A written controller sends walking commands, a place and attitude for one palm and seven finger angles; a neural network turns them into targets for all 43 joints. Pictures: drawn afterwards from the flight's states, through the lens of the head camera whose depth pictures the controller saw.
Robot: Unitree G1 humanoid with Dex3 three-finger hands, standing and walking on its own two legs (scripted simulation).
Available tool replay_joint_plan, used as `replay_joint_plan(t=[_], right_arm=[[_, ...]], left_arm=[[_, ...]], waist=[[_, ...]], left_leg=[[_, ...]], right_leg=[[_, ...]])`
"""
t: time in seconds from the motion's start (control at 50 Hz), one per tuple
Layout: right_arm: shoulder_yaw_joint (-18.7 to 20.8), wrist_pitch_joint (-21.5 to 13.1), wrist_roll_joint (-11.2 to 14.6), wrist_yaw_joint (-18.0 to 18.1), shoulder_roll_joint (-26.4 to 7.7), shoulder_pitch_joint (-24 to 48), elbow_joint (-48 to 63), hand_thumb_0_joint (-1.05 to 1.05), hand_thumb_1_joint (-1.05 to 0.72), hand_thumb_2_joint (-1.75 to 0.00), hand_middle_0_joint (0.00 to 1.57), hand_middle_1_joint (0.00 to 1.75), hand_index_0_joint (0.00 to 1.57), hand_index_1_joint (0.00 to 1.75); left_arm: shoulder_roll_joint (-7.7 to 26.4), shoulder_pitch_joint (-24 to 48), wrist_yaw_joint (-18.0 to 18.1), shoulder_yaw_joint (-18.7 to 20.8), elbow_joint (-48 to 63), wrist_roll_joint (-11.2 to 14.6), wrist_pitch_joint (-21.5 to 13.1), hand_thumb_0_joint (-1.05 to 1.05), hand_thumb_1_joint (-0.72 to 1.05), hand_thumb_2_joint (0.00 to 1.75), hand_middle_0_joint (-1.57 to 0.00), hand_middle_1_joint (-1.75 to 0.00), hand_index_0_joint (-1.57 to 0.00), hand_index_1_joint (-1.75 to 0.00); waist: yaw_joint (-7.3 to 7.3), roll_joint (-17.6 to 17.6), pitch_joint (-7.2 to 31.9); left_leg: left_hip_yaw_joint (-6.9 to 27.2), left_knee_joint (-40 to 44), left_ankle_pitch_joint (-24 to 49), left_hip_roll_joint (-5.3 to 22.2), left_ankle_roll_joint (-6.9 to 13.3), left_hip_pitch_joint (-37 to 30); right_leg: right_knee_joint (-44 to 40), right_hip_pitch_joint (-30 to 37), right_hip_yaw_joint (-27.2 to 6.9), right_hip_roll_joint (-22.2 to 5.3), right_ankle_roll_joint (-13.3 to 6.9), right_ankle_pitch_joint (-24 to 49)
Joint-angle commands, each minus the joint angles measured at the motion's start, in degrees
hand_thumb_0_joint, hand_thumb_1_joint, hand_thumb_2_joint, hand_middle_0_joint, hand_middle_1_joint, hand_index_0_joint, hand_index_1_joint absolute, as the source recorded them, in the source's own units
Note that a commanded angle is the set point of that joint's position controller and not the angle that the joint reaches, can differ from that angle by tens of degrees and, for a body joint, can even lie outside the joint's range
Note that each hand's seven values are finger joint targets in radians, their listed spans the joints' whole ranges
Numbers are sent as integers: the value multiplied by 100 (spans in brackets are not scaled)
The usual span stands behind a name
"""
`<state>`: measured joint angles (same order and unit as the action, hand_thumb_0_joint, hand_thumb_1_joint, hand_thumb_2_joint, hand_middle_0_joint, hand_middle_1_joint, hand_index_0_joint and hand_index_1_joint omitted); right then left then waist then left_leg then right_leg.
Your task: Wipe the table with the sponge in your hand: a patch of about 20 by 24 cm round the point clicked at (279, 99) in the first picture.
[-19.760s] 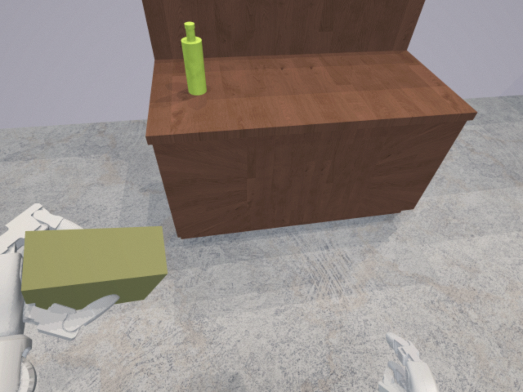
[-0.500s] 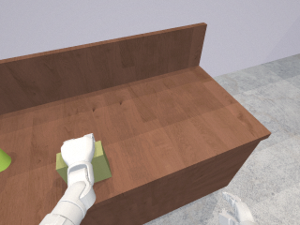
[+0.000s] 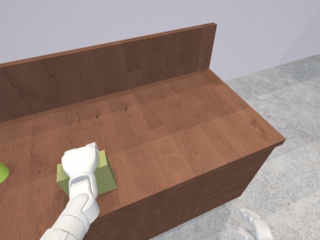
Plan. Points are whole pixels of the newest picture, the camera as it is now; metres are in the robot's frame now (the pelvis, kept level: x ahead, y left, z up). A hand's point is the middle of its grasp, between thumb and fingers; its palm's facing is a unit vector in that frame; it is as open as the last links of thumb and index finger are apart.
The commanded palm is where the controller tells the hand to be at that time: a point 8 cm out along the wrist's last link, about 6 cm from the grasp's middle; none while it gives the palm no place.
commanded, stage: wipe back along the middle lane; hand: left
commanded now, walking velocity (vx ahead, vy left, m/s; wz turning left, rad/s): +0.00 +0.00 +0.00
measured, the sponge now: (91, 180) +0.29 +0.25 -0.07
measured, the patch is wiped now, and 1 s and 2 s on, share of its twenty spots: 0.75 0.75 0.85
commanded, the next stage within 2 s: slide across to the third lane in 0.06 s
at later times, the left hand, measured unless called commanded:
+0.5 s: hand (90, 168) +0.30 +0.24 -0.01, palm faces -0.11 -0.03 -0.99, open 10.0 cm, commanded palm +0.28 +0.19 +0.04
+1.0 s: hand (111, 164) +0.32 +0.18 -0.01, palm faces -0.09 -0.03 -1.00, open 10.0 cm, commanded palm +0.29 +0.15 +0.04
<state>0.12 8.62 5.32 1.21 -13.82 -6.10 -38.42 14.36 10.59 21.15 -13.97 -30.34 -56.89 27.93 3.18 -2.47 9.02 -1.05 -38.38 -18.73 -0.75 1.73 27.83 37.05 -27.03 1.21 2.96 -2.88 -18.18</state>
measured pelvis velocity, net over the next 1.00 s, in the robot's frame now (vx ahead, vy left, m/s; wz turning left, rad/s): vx -0.01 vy -0.01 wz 0.03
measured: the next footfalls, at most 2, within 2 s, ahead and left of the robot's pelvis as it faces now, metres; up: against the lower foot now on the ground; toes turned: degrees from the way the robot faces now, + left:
none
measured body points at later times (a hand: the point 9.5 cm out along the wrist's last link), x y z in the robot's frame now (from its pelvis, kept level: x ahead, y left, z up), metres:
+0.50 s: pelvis +0.00 +0.00 +0.00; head +0.01 -0.02 +0.45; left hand +0.30 +0.23 +0.04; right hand +0.21 -0.21 -0.11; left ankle +0.00 +0.10 -0.72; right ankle +0.00 -0.09 -0.72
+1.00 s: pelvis -0.01 -0.01 +0.00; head -0.01 -0.02 +0.45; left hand +0.32 +0.18 +0.04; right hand +0.21 -0.21 -0.10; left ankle +0.00 +0.10 -0.72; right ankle +0.00 -0.09 -0.72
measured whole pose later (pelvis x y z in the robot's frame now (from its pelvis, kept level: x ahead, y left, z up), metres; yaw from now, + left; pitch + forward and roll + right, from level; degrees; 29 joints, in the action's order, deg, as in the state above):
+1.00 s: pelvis -0.01 -0.01 +0.00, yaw +2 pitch +7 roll +0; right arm 0.8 9.7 4.9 -1.2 -12.3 -2.5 -41.4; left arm 6.1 24.1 23.4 -23.4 -45.2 -54.4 30.5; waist 3.9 -2.6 8.0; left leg 0.5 -36.8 -17.1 -1.2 1.3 26.6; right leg 35.6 -25.3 2.7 2.6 -3.3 -17.2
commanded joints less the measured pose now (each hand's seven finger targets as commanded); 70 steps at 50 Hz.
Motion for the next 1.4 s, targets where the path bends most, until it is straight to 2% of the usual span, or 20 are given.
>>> replay_joint_plan(t=[0.0, 0.12, 0.16, 0.22, 0.34, 0.4, 0.56, 0.62, 0.66, 0.72, 0.86, 0.92, 0.98, 1.02, 1.12, 1.16, 1.22, 1.28, 1.32, 1.38], right_arm=[[209, -252, -7, 55, -699, 958, 902, 0, -90, -90, 20, 30, 20, 30], [222, -247, -13, 109, -735, 912, 836, 0, -90, -90, 20, 30, 20, 30], [221, -271, -14, 91, -665, 905, 892, 0, -90, -90, 20, 30, 20, 30], [245, -296, -34, 88, -698, 904, 846, 0, -90, -90, 20, 30, 20, 30], [254, -363, -33, 54, -610, 962, 841, 0, -90, -90, 20, 30, 20, 30], [233, -360, -24, 40, -594, 998, 751, 0, -90, -90, 20, 30, 20, 30], [253, -337, -22, -125, -515, 1089, 692, 0, -90, -90, 20, 30, 20, 30], [284, -282, -47, -140, -571, 1110, 607, 0, -90, -90, 20, 30, 20, 30], [276, -265, -43, -190, -506, 1123, 636, 0, -90, -90, 20, 30, 20, 30], [284, -195, -62, -225, -549, 1205, 600, 0, -90, -90, 20, 30, 20, 30], [274, -147, -39, -251, -469, 1265, 541, 0, -90, -90, 20, 30, 20, 30], [282, -127, -56, -188, -516, 1243, 469, 0, -90, -90, 20, 30, 20, 30], [273, -119, -62, -193, -469, 1211, 511, 0, -90, -90, 20, 30, 20, 30], [285, -116, -72, -174, -512, 1177, 463, 0, -90, -90, 20, 30, 20, 30], [298, -145, -79, -140, -508, 1132, 480, 0, -90, -90, 20, 30, 20, 30], [286, -154, -62, -133, -475, 1123, 484, 0, -90, -90, 20, 30, 20, 30], [296, -170, -58, -105, -506, 1105, 452, 0, -90, -90, 20, 30, 20, 30], [301, -183, -59, -121, -479, 1090, 478, 0, -90, -90, 20, 30, 20, 30], [302, -180, -56, -102, -523, 1116, 454, 0, -90, -90, 20, 30, 20, 30], [295, -190, -45, -125, -481, 1123, 497, 0, -90, -90, 20, 30, 20, 30]], left_arm=[[161, 427, -252, -2, 197, 179, 87, 0, 10, 130, -120, -160, -120, -160], [405, 788, -262, 218, 16, 127, 84, 0, 10, 130, -120, -160, -120, -160], [-63, 957, -303, -247, 169, 91, 1, 0, 10, 130, -120, -160, -120, -160], [119, 1200, -267, -84, 284, 110, -78, 0, 10, 130, -120, -160, -120, -160], [-327, 1673, -254, -555, 548, 197, -208, 0, 10, 130, -120, -160, -120, -160], [-444, 2005, -255, -696, 361, 220, -279, 0, 10, 130, -120, -160, -120, -160], [-979, 2171, -141, -1129, 219, 308, -335, 0, 10, 130, -120, -160, -120, -160], [-640, 2216, -31, -729, 21, 296, -255, 0, 10, 130, -120, -160, -120, -160], [-1019, 2308, -3, -1063, 11, 266, -212, 0, 10, 130, -120, -160, -120, -160], [-799, 2260, 89, -794, -115, 307, -89, 0, 10, 130, -120, -160, -120, -160], [-1232, 2912, 209, -1148, -529, 335, 77, 0, 10, 130, -120, -160, -120, -160], [-719, 2992, 277, -571, -799, 350, 82, 0, 10, 130, -120, -160, -120, -160], [-1128, 3093, 265, -1016, -854, 273, 63, 0, 10, 130, -120, -160, -120, -160], [-800, 3114, 302, -650, -1011, 296, 56, 0, 10, 130, -120, -160, -120, -160], [-740, 2907, 338, -507, -1078, 358, -19, 0, 10, 130, -120, -160, -120, -160], [-920, 3087, 339, -751, -1044, 346, -39, 0, 10, 130, -120, -160, -120, -160], [-660, 3003, 359, -453, -1085, 380, -39, 0, 10, 130, -120, -160, -120, -160], [-907, 2855, 354, -708, -1029, 377, -41, 0, 10, 130, -120, -160, -120, -160], [-575, 2855, 367, -374, -1029, 395, -25, 0, 10, 130, -120, -160, -120, -160], [-979, 2851, 331, -809, -966, 380, -19, 0, 10, 130, -120, -160, -120, -160]], waist=[[-21, 688, 595], [-28, 675, 544], [-104, 674, 696], [-103, 672, 865], [-168, 471, 1053], [-276, 723, 818], [-207, 689, 931], [-118, 776, 969], [-149, 790, 1077], [-61, 696, 1061], [-198, 748, 908], [-91, 735, 1007], [-191, 640, 1025], [-145, 695, 992], [-110, 854, 1092], [-236, 842, 1013], [-150, 823, 1052], [-188, 792, 1079], [-123, 784, 1061], [-213, 762, 1014]], left_leg=[[361, 432, 926, -100, -4, -431], [410, 473, 753, -91, -14, -441], [405, 431, 874, -68, 7, -575], [436, 407, 966, -44, 7, -661], [454, 403, 1124, -7, 51, -958], [495, 448, 1026, 22, 49, -931], [541, 471, 1263, 51, 27, -1087], [538, 510, 1241, 38, -13, -1011], [483, 463, 1399, 30, 8, -1071], [462, 503, 1376, 19, -33, -978], [391, 540, 1093, 11, -2, -924], [371, 594, 928, -11, -22, -817], [330, 571, 960, -21, -12, -841], [330, 596, 875, -27, -16, -760], [289, 593, 874, -56, -5, -636], [240, 584, 816, -54, 11, -646], [251, 638, 747, -64, 8, -602], [197, 623, 869, -54, 22, -673], [227, 659, 805, -70, 5, -605], [191, 651, 859, -54, 27, -692]], right_leg=[[-604, 482, -439, -93, -132, 1408], [-656, 336, -431, -55, -153, 1037], [-586, 304, -316, -62, -143, 1135], [-562, 367, -381, -51, -159, 1294], [-557, 396, -219, -71, -145, 1325], [-622, 288, -204, -80, -117, 1237], [-554, 324, -50, -71, -144, 1373], [-583, 443, -146, -58, -163, 1419], [-537, 501, -85, -78, -151, 1633], [-562, 593, -162, -75, -171, 1693], [-659, 455, -86, -82, -134, 1361], [-728, 553, -210, -71, -147, 1216], [-709, 518, -149, -98, -126, 1237], [-776, 550, -226, -86, -136, 1196], [-830, 747, -336, -123, -104, 1373], [-860, 702, -322, -155, -63, 1345], [-927, 761, -415, -140, -85, 1248], [-909, 816, -372, -172, -67, 1441], [-949, 850, -471, -156, -84, 1399], [-931, 785, -366, -172, -67, 1417]])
